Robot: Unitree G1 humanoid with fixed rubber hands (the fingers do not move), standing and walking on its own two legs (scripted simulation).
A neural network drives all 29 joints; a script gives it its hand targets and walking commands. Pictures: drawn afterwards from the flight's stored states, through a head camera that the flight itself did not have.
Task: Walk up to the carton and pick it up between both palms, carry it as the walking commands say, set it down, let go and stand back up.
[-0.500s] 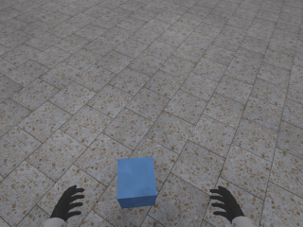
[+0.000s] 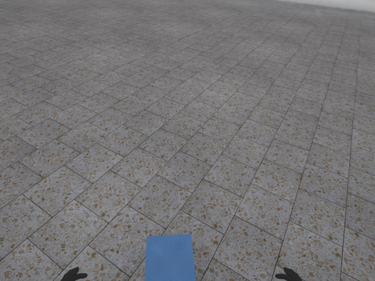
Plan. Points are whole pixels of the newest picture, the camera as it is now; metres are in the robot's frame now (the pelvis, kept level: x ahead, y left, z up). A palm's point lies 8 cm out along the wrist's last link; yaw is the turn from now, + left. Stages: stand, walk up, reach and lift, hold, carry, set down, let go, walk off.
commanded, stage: stand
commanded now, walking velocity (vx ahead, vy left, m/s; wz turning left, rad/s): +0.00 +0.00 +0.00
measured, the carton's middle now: (169, 270) +0.39 +0.04 -0.64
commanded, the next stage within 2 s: none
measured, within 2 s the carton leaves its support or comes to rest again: neither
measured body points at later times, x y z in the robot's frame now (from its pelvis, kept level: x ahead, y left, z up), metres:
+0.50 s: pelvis -0.05 +0.02 +0.00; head -0.13 +0.03 +0.45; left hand +0.00 +0.29 -0.13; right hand -0.01 -0.26 -0.12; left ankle -0.01 +0.10 -0.73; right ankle -0.04 -0.11 -0.73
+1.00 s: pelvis -0.08 +0.02 +0.00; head -0.13 +0.02 +0.45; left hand -0.05 +0.29 -0.14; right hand -0.05 -0.26 -0.14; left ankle -0.02 +0.10 -0.73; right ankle -0.04 -0.11 -0.73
